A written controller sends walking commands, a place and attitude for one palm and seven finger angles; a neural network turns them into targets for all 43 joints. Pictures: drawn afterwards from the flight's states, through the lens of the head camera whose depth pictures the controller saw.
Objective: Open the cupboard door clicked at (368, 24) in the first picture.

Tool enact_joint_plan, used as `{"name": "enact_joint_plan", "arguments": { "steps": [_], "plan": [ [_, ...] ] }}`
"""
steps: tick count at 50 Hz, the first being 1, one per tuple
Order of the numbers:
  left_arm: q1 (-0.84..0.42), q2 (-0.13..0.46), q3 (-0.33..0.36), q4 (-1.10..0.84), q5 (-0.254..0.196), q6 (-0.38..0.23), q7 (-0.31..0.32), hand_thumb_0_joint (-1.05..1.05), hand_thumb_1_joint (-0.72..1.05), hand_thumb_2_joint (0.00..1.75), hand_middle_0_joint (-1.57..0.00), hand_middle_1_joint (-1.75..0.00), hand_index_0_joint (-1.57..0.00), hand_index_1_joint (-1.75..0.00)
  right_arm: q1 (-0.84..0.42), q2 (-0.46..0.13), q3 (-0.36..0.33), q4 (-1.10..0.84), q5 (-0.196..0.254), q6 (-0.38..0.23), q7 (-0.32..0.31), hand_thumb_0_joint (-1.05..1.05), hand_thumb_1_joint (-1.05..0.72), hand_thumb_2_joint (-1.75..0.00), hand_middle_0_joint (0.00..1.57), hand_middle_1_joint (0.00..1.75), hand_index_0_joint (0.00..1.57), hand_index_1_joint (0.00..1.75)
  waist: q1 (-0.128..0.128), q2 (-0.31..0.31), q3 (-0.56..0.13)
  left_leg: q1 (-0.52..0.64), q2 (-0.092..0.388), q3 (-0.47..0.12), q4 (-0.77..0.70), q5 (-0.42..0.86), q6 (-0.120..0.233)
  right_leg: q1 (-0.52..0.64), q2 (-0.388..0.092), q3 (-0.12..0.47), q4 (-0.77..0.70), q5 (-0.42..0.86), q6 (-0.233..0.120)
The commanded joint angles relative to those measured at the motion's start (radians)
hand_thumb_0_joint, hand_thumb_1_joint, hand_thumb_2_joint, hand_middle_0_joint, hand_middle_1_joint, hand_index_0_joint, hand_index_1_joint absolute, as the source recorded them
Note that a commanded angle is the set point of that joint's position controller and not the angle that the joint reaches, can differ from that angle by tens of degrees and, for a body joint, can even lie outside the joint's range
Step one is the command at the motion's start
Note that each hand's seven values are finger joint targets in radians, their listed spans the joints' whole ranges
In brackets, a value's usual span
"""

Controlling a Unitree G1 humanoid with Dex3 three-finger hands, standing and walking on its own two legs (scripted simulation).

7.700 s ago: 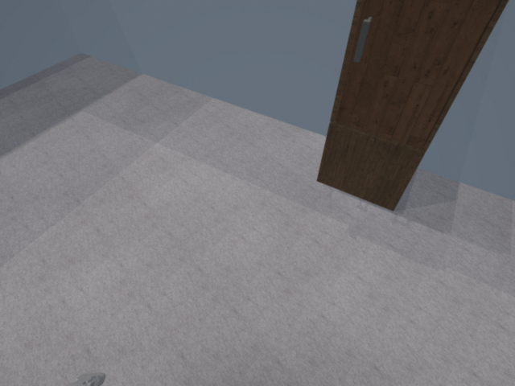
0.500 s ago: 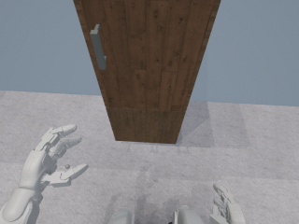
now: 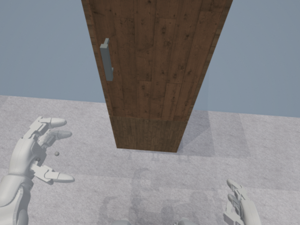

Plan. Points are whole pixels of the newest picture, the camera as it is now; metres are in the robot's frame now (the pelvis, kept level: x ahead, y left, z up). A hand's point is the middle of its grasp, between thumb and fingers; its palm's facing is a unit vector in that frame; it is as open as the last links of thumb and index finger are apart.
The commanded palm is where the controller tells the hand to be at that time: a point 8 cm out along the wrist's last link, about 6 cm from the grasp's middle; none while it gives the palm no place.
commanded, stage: raise the hand with hooked fingers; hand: left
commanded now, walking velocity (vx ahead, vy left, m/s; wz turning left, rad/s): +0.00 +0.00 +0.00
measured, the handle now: (108, 60) +0.61 +0.19 +0.07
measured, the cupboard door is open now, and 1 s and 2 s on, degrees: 0 0 0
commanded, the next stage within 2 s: move the hooked fingers beside the handle in 0.84 s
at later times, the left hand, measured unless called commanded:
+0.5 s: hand (50, 128) +0.31 +0.26 +0.10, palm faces +0.00 -1.00 -0.04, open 14.0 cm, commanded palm +0.27 +0.31 +0.09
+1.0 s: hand (51, 133) +0.30 +0.26 +0.09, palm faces +0.02 -1.00 -0.03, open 14.0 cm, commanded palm +0.28 +0.31 +0.09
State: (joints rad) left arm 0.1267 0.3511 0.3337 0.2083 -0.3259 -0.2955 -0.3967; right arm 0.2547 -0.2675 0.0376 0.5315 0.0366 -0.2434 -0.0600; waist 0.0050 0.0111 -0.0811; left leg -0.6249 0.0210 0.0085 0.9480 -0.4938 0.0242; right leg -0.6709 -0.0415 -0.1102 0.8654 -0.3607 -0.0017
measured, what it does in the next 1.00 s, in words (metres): stands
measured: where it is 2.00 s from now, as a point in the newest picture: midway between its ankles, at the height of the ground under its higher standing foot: outside the picture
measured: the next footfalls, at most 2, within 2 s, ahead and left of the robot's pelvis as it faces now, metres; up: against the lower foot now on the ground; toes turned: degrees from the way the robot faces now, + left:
none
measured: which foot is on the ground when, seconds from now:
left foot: down 0.00-1.00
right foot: down 0.00-1.00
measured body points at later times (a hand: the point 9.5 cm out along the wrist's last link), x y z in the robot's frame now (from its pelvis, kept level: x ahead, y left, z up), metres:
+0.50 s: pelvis +0.01 -0.01 +0.01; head +0.06 +0.00 +0.46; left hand +0.30 +0.32 +0.10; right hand +0.15 -0.26 -0.07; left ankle -0.01 +0.10 -0.69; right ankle +0.04 -0.13 -0.69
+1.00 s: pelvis +0.00 -0.01 +0.01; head +0.05 -0.01 +0.46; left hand +0.29 +0.31 +0.09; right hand +0.16 -0.25 -0.07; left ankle -0.01 +0.10 -0.69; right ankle +0.04 -0.13 -0.69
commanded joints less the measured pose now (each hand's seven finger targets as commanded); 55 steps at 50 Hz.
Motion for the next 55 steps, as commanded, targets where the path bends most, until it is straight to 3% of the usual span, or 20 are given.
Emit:
{"name": "enact_joint_plan", "arguments": {
  "steps": [1,9,15,18,22,24,25,29,34,40,41,47,49,50,53,55],
  "plan": [
    [-0.203,0.227,0.117,-0.177,-0.032,-0.036,-0.028,0.00,-0.50,0.30,-0.30,-1.20,-0.30,-1.20,-0.004,-0.150,-0.053,-0.120,0.001,-0.044,-0.017,0.00,-0.90,-0.90,0.20,0.30,0.20,0.30,-0.007,0.096,-0.221,0.093,-0.020,-0.048,-0.195,0.376,-0.026,0.224,0.056,0.038,-0.089,0.211,-0.028],
    [-0.304,0.270,0.159,-0.065,-0.045,-0.011,-0.072,0.00,-0.50,0.30,-0.30,-1.20,-0.30,-1.20,-0.003,-0.153,-0.048,-0.103,0.001,-0.030,-0.024,0.00,-0.90,-0.90,0.20,0.30,0.20,0.30,-0.008,0.058,-0.222,0.110,-0.020,-0.044,-0.217,0.385,-0.025,0.255,0.052,0.040,-0.119,0.236,-0.026],
    [-0.394,0.338,0.197,-0.030,-0.051,-0.005,-0.106,0.00,-0.50,0.30,-0.30,-1.20,-0.30,-1.20,0.004,-0.159,-0.044,-0.100,-0.002,-0.021,-0.029,0.00,-0.90,-0.90,0.20,0.30,0.20,0.30,-0.002,0.091,-0.247,0.138,-0.022,-0.037,-0.226,0.425,-0.021,0.295,0.054,0.054,-0.135,0.279,-0.033],
    [-0.377,0.319,0.197,0.033,-0.055,0.000,-0.119,0.00,-0.50,0.30,-0.30,-1.20,-0.30,-1.20,0.014,-0.158,-0.049,-0.096,0.002,-0.016,-0.030,0.00,-0.90,-0.90,0.20,0.30,0.20,0.30,-0.003,0.049,-0.239,0.135,-0.021,-0.033,-0.239,0.428,-0.019,0.302,0.051,0.053,-0.148,0.287,-0.027],
    [-0.356,0.315,0.191,0.051,-0.056,0.005,-0.129,0.00,-0.50,0.30,-0.30,-1.20,-0.30,-1.20,0.014,-0.163,-0.053,-0.108,0.002,-0.009,-0.020,0.00,-0.90,-0.90,0.20,0.30,0.20,0.30,0.005,0.040,-0.237,0.122,-0.024,-0.025,-0.246,0.415,-0.016,0.316,0.048,0.059,-0.155,0.287,-0.028],
    [-0.360,0.318,0.193,0.020,-0.052,-0.007,-0.121,0.00,-0.50,0.30,-0.30,-1.20,-0.30,-1.20,0.012,-0.161,-0.056,-0.111,0.003,-0.009,-0.017,0.00,-0.90,-0.90,0.20,0.30,0.20,0.30,0.007,0.064,-0.242,0.127,-0.026,-0.023,-0.250,0.408,-0.017,0.316,0.046,0.063,-0.158,0.278,-0.027],
    [-0.372,0.341,0.210,0.024,-0.053,-0.008,-0.116,0.00,-0.50,0.30,-0.30,-1.20,-0.30,-1.20,0.015,-0.164,-0.053,-0.114,-0.003,-0.006,-0.016,0.00,-0.90,-0.90,0.20,0.30,0.20,0.30,0.007,0.056,-0.234,0.121,-0.026,-0.023,-0.245,0.407,-0.015,0.317,0.051,0.065,-0.153,0.279,-0.032],
    [-0.367,0.331,0.217,0.024,-0.054,-0.032,-0.098,0.00,-0.50,0.30,-0.30,-1.20,-0.30,-1.20,0.015,-0.158,-0.057,-0.114,0.000,-0.001,-0.017,0.00,-0.90,-0.90,0.20,0.30,0.20,0.30,0.004,0.047,-0.229,0.115,-0.026,-0.019,-0.255,0.368,-0.013,0.315,0.047,0.071,-0.167,0.244,-0.026],
    [-0.399,0.324,0.192,0.015,-0.039,-0.042,-0.098,0.00,-0.50,0.30,-0.30,-1.20,-0.30,-1.20,0.008,-0.154,-0.051,-0.110,0.002,-0.001,-0.024,0.00,-0.90,-0.90,0.20,0.30,0.20,0.30,-0.004,0.098,-0.215,0.121,-0.026,-0.019,-0.261,0.339,-0.014,0.303,0.046,0.074,-0.172,0.215,-0.028],
    [-0.407,0.321,0.194,0.042,-0.057,-0.035,-0.112,0.00,-0.50,0.30,-0.30,-1.20,-0.30,-1.20,0.001,-0.157,-0.047,-0.113,0.002,-0.001,-0.030,0.00,-0.90,-0.90,0.20,0.30,0.20,0.30,-0.008,0.040,-0.202,0.102,-0.026,-0.020,-0.257,0.292,-0.009,0.308,0.048,0.084,-0.184,0.172,-0.027],
    [-0.416,0.329,0.199,0.036,-0.054,-0.036,-0.114,0.00,-0.50,0.30,-0.30,-1.20,-0.30,-1.20,-0.002,-0.155,-0.047,-0.110,0.003,-0.002,-0.031,0.00,-0.90,-0.90,0.20,0.30,0.20,0.30,-0.005,0.064,-0.212,0.108,-0.027,-0.018,-0.258,0.299,-0.010,0.311,0.046,0.087,-0.183,0.182,-0.027],
    [-0.402,0.318,0.194,0.053,-0.055,-0.028,-0.119,0.00,-0.50,0.30,-0.30,-1.20,-0.30,-1.20,0.003,-0.153,-0.045,-0.111,0.001,-0.006,-0.030,0.00,-0.90,-0.90,0.20,0.30,0.20,0.30,-0.006,0.045,-0.219,0.101,-0.027,-0.018,-0.249,0.319,-0.011,0.316,0.045,0.085,-0.174,0.210,-0.025],
    [-0.470,0.350,0.211,0.086,-0.047,-0.028,-0.115,0.00,-0.50,0.30,-0.30,-1.20,-0.30,-1.20,0.007,-0.160,-0.045,-0.097,0.001,-0.002,-0.035,0.00,-0.90,-0.90,0.20,0.30,0.20,0.30,-0.019,0.025,-0.201,0.078,-0.026,-0.018,-0.243,0.284,-0.011,0.292,0.044,0.090,-0.179,0.172,-0.021],
    [-0.540,0.362,0.203,0.094,-0.045,-0.031,-0.118,0.00,-0.50,0.30,-0.30,-1.20,-0.30,-1.20,0.008,-0.164,-0.041,-0.090,-0.002,0.001,-0.039,0.00,-0.90,-0.90,0.20,0.30,0.20,0.30,-0.028,0.043,-0.186,0.071,-0.026,-0.021,-0.238,0.274,-0.012,0.277,0.047,0.093,-0.174,0.157,-0.026],
    [-0.612,0.333,0.160,0.124,-0.031,-0.041,-0.124,0.00,-0.50,0.30,-0.30,-1.20,-0.30,-1.20,0.017,-0.158,-0.042,-0.082,0.002,-0.001,-0.044,0.00,-0.90,-0.90,0.20,0.30,0.20,0.30,-0.037,0.088,-0.218,0.105,-0.027,-0.024,-0.241,0.281,-0.013,0.256,0.044,0.087,-0.168,0.165,-0.026],
    [-0.667,0.343,0.151,0.134,-0.025,-0.049,-0.127,0.00,-0.50,0.30,-0.30,-1.20,-0.30,-1.20,0.030,-0.162,-0.044,-0.073,0.000,0.000,-0.046,0.00,-0.90,-0.90,0.20,0.30,0.20,0.30,-0.040,0.076,-0.245,0.116,-0.024,-0.030,-0.234,0.301,-0.013,0.258,0.049,0.084,-0.156,0.185,-0.029]
  ]
}}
